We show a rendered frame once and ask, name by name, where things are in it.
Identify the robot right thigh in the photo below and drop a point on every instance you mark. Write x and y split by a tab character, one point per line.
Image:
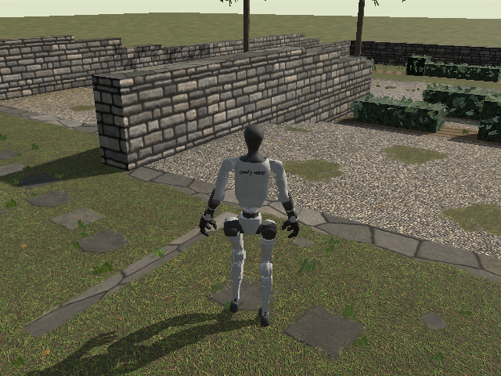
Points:
268	237

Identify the right robot hand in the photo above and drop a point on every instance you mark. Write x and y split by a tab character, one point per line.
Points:
293	226

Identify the robot right forearm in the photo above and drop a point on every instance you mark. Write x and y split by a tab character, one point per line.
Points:
290	209

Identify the left robot hand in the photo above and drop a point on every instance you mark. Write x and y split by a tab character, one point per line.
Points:
204	223

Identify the robot left forearm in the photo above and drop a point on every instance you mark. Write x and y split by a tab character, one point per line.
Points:
211	207

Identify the right robot upper arm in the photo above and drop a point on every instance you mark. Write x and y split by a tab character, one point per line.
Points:
281	180

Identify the left robot upper arm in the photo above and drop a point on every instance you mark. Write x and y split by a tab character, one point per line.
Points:
223	177

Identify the right robot shin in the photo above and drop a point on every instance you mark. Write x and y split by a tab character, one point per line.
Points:
266	290

